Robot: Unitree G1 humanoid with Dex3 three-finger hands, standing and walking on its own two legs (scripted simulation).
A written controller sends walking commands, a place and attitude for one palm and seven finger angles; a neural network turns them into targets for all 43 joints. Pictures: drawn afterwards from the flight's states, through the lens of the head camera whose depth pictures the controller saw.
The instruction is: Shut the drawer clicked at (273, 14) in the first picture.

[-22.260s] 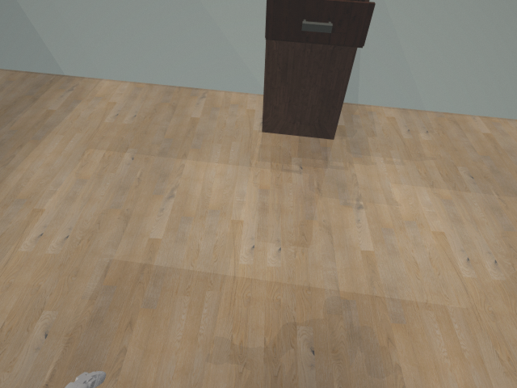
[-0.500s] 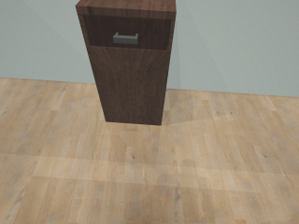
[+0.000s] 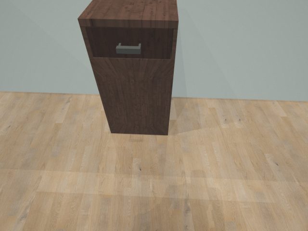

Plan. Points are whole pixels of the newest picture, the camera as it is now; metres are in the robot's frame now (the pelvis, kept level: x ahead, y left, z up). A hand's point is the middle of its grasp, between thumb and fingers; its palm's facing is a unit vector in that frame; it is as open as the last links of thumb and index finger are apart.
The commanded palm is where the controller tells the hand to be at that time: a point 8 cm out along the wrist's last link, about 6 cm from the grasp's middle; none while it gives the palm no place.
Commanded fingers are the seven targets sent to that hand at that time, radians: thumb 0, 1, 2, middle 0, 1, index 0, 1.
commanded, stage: let the arm hang, fingers relaxed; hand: left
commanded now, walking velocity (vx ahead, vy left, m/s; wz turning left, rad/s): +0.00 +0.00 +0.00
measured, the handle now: (129, 47) +0.92 +0.17 +0.01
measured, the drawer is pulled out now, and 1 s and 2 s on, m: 0.00 0.00 0.00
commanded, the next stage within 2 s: look to check the result in 0.12 s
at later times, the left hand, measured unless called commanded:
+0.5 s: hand out of the picture +0.06 +0.20 -0.17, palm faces +0.00 -0.97 -0.26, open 7.4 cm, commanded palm none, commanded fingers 0.00 0.90 0.90 -0.20 -0.30 -0.20 -0.30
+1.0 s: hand out of the picture +0.08 +0.21 -0.16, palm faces -0.01 -0.96 -0.27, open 7.4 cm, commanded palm none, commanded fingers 0.00 0.90 0.90 -0.20 -0.30 -0.20 -0.30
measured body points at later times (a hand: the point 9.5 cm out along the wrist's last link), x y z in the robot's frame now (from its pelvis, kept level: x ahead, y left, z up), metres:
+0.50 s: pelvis +0.02 +0.00 +0.00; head +0.04 -0.01 +0.45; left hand +0.06 +0.25 -0.15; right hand +0.04 -0.25 -0.16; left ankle +0.02 +0.11 -0.74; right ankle +0.03 -0.10 -0.74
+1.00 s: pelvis +0.03 +0.00 +0.00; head +0.04 +0.00 +0.45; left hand +0.09 +0.26 -0.14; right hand +0.06 -0.27 -0.15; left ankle +0.02 +0.11 -0.74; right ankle +0.03 -0.10 -0.74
